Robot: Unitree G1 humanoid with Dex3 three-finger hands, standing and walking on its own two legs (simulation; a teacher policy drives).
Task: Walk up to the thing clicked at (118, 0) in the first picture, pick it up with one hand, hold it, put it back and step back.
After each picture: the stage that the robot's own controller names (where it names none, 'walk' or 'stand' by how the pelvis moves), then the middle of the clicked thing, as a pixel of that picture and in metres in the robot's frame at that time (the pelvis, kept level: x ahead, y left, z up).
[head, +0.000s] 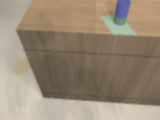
stand; (121, 12) +0.75 -0.17 +0.05
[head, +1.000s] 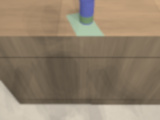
walk; (86, 10) +0.67 +0.03 +0.08
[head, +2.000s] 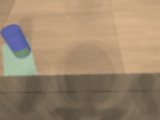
walk; (17, 42) +0.46 +0.29 +0.07
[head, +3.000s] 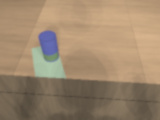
stand; (49, 46) +0.49 +0.17 +0.05
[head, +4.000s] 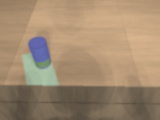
stand; (40, 53) +0.46 +0.19 +0.05
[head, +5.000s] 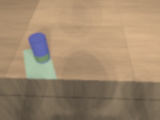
stand; (40, 48) +0.49 +0.20 +0.04
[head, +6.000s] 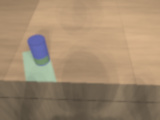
stand; (39, 50) +0.48 +0.20 +0.04
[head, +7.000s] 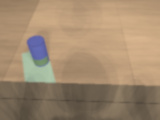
stand; (38, 51) +0.48 +0.21 +0.04
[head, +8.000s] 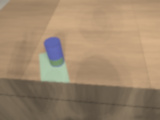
rise first; (54, 52) +0.48 +0.18 +0.05
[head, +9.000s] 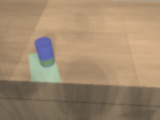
go down; (45, 52) +0.50 +0.17 +0.05
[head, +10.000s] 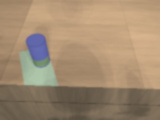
go down; (39, 51) +0.46 +0.17 +0.06
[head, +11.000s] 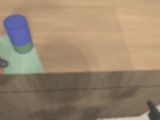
close in; (19, 35) +0.48 +0.18 +0.08
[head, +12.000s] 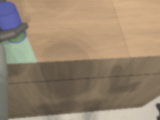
close; (11, 23) +0.51 +0.19 +0.10
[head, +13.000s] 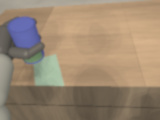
lift; (28, 41) +0.34 +0.17 +0.25
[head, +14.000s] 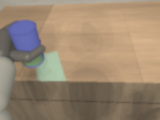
hold; (28, 45) +0.33 +0.17 +0.24
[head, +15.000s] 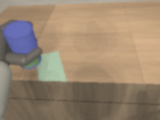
hold; (24, 46) +0.32 +0.18 +0.25
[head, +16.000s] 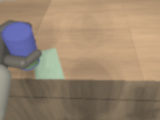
hold; (23, 48) +0.32 +0.18 +0.23
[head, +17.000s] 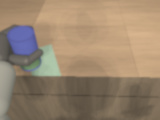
crouch; (26, 49) +0.35 +0.18 +0.20
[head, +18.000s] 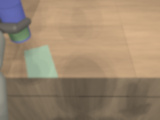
crouch; (14, 21) +0.43 +0.21 +0.23
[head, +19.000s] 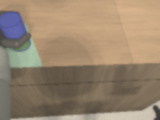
lower; (16, 33) +0.48 +0.19 +0.08
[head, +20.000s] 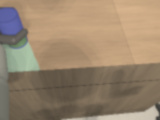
lower; (12, 29) +0.49 +0.19 +0.10
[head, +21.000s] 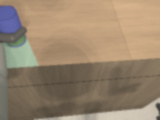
lower; (11, 28) +0.50 +0.19 +0.10
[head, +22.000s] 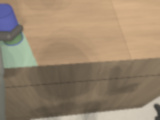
lower; (7, 26) +0.50 +0.20 +0.10
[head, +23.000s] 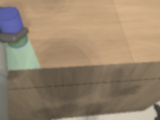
loosen; (13, 28) +0.50 +0.19 +0.10
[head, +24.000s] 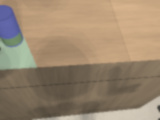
withdraw; (7, 27) +0.50 +0.20 +0.10
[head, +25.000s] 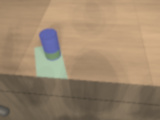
sink last; (50, 45) +0.49 +0.18 +0.07
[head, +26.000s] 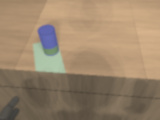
stand; (49, 40) +0.51 +0.19 +0.06
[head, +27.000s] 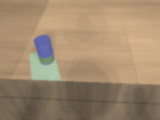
stand; (44, 50) +0.51 +0.19 +0.05
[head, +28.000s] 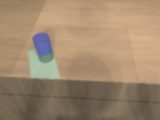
stand; (43, 48) +0.51 +0.20 +0.04
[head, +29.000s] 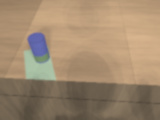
stand; (39, 48) +0.50 +0.21 +0.04
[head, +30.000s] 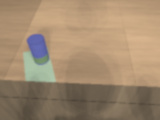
stand; (38, 49) +0.49 +0.21 +0.04
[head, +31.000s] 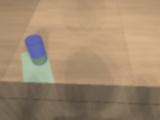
stand; (36, 50) +0.48 +0.21 +0.04
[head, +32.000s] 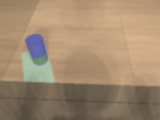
walk; (37, 50) +0.48 +0.21 +0.04
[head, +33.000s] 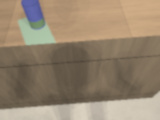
walk; (34, 13) +0.60 +0.22 +0.07
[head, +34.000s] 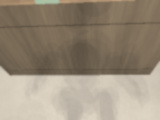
walk; out of the picture +0.85 +0.24 +0.07
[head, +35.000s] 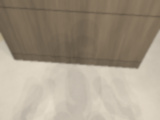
stand; out of the picture +1.12 +0.19 +0.06
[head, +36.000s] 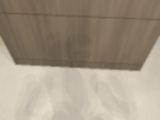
stand; out of the picture +1.10 +0.18 +0.05
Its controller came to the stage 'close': yes
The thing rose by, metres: 0.22
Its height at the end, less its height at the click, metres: +0.00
